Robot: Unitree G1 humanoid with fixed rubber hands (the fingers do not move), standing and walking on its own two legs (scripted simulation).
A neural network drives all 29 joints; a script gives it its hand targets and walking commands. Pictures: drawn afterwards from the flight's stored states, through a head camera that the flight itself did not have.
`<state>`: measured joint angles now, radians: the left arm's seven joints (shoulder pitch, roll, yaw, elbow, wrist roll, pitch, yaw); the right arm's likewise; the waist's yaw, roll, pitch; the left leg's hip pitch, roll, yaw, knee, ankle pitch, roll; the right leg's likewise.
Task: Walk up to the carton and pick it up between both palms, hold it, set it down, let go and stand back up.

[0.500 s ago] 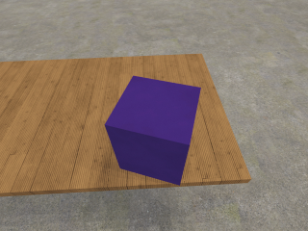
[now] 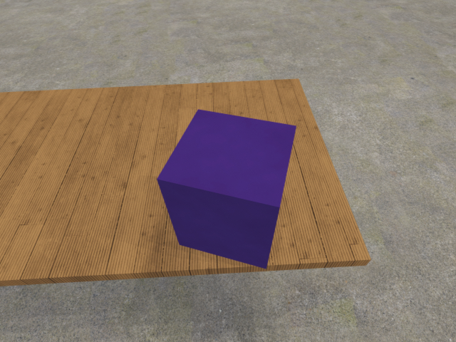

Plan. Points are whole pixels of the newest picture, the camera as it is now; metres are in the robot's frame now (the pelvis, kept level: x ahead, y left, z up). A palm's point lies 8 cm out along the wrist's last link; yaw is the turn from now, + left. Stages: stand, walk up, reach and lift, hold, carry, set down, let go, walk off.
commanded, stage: stand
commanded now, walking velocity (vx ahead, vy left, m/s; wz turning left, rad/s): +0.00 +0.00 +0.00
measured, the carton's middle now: (232, 190) +0.41 +0.00 -0.01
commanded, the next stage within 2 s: none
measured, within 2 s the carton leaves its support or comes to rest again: neither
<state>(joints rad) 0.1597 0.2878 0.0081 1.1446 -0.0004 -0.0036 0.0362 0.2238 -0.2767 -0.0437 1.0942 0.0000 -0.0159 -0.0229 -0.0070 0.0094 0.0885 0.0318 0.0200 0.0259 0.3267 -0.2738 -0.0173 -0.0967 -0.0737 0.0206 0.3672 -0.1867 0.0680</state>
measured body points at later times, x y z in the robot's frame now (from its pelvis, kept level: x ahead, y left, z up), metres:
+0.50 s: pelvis -0.02 +0.00 +0.00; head -0.02 -0.01 +0.45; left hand +0.02 +0.28 -0.14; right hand +0.02 -0.28 -0.15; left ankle -0.05 +0.13 -0.74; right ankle +0.01 -0.16 -0.74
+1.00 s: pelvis -0.03 -0.01 +0.00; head -0.02 -0.02 +0.45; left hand +0.02 +0.28 -0.14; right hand +0.00 -0.29 -0.15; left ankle -0.05 +0.13 -0.74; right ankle +0.01 -0.16 -0.74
